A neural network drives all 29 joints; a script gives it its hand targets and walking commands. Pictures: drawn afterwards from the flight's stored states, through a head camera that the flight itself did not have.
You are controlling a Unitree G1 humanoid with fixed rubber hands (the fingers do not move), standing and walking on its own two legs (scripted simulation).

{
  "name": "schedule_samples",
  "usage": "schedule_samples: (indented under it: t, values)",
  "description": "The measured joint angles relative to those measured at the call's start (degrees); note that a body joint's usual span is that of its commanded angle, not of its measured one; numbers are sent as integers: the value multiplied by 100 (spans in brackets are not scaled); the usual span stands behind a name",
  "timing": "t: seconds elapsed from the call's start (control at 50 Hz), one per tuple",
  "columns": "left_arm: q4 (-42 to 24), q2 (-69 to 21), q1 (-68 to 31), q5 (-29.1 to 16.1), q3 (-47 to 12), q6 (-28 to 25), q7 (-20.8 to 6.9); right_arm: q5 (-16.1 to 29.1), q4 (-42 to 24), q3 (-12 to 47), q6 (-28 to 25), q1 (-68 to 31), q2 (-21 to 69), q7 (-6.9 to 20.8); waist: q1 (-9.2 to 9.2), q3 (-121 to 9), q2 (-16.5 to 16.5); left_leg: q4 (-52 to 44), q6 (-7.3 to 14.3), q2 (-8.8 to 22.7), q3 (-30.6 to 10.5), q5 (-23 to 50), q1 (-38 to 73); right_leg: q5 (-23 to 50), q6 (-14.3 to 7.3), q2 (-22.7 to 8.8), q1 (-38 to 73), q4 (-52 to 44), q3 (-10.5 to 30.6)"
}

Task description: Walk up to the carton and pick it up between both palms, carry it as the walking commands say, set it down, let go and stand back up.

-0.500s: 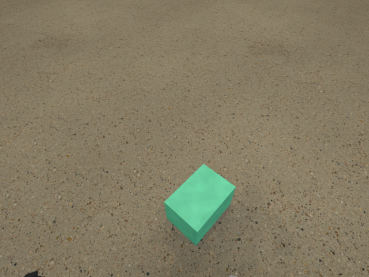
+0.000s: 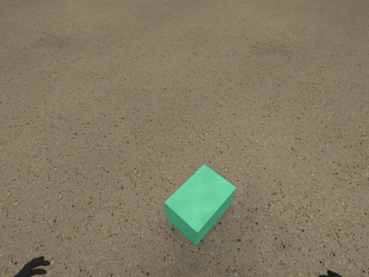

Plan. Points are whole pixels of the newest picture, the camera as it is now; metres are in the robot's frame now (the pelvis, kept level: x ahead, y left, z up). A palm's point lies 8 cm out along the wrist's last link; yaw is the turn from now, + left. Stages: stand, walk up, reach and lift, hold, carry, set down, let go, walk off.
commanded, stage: walk up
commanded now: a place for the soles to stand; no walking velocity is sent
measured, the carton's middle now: (200, 203) +0.58 -0.07 -0.63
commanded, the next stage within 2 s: none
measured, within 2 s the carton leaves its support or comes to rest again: neither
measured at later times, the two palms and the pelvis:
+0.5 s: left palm out of the picture +0.12 +0.45 -0.04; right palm out of the picture +0.09 -0.24 -0.07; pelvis +0.01 +0.10 +0.00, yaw -8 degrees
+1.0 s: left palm out of the picture +0.24 +0.53 -0.05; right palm out of the picture +0.06 -0.13 -0.09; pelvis +0.06 +0.22 +0.00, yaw -18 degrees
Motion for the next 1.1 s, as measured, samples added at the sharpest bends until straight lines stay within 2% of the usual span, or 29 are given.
schedule_samples:
  t: [0.1,0.18,0.32,0.36,0.42,0.48,0.58,0.62,0.66,0.7,0.76,0.8,0.84,0.88,0.92,0.96,1.04,1.1]
  values:
    - [3,-44,76,0,0,-90,20,-28,2,1,30,-30,1,22,3,-1,-2,74,0,0,-8,13,-11,16,19,4,34,-27,-6]
    - [70,82,684,0,2,-219,236,-119,-2,0,176,-320,3,189,7,3,45,1094,0,28,-22,-325,-397,127,20,1,267,-321,8]
    - [162,533,1333,0,2,-228,378,-127,-5,-34,249,-935,-4,474,8,-2,166,912,0,240,-34,-299,-614,319,19,-58,374,-640,226]
    - [164,666,1301,1,2,-208,395,-127,-5,-111,249,-919,-34,487,0,-18,187,148,1,244,-93,-378,-309,76,-32,-79,116,-260,374]
    - [318,542,959,0,-2,-58,455,-151,1,-118,257,-764,-17,458,0,88,81,225,37,214,257,139,-307,-352,-49,-13,-512,1229,491]
    - [322,353,703,0,-2,-66,444,-151,-2,-117,268,-498,-14,404,-22,79,39,-44,164,213,535,255,-112,-362,-48,95,-751,1680,430]
    - [323,337,712,0,-1,-106,428,-152,-3,-117,328,-285,-11,400,-58,71,38,-174,318,209,882,227,-43,-372,-49,93,-468,484,246]
    - [324,378,867,0,0,-169,440,-165,0,-130,396,-286,-11,399,-59,75,78,-24,333,237,967,108,-72,-25,-38,135,-140,-220,215]
    - [332,454,1031,0,1,-200,501,-168,1,-133,471,-316,-10,385,-56,84,133,569,335,241,841,-245,-285,278,1,145,-183,-109,224]
    - [329,464,1139,0,0,-207,554,-168,-2,-145,483,-415,-12,381,-54,81,224,1181,335,243,506,-272,-535,275,1,142,-158,-93,231]
    - [327,472,1184,0,-1,-218,600,-168,-5,-152,484,-596,-16,392,-57,76,285,1314,334,250,108,-345,-614,269,1,79,-139,-118,358]
    - [327,503,1156,0,0,-233,600,-168,-4,-185,484,-662,-19,413,-61,78,290,1253,333,257,3,-411,-604,255,1,12,-207,-70,479]
    - [329,576,1092,0,0,-218,600,-167,-4,-242,478,-644,-27,417,-66,86,274,710,247,254,5,-347,-445,167,-43,-61,-400,182,646]
    - [392,465,944,-1,-3,-98,632,-169,-1,-244,476,-595,-24,415,-69,146,250,818,110,217,233,-354,-422,-393,-55,-16,-707,1033,757]
    - [395,280,733,0,-4,-59,644,-169,-2,-242,476,-463,-23,388,-69,140,245,664,139,215,430,-324,-315,-505,-55,159,-971,1786,757]
    - [392,173,555,0,-2,-69,635,-169,-3,-241,477,-342,-21,336,-64,136,238,404,214,214,588,-216,-187,-510,-55,251,-1051,1972,691]
    - [392,167,467,0,-1,-127,564,-169,-4,-240,477,-199,-17,301,-66,133,238,131,368,217,820,-101,-117,-466,-54,252,-819,1050,388]
    - [394,225,602,0,0,-190,573,-169,-12,-242,476,-196,-16,300,-66,143,239,273,403,218,933,-162,-165,144,-61,289,-290,-154,258]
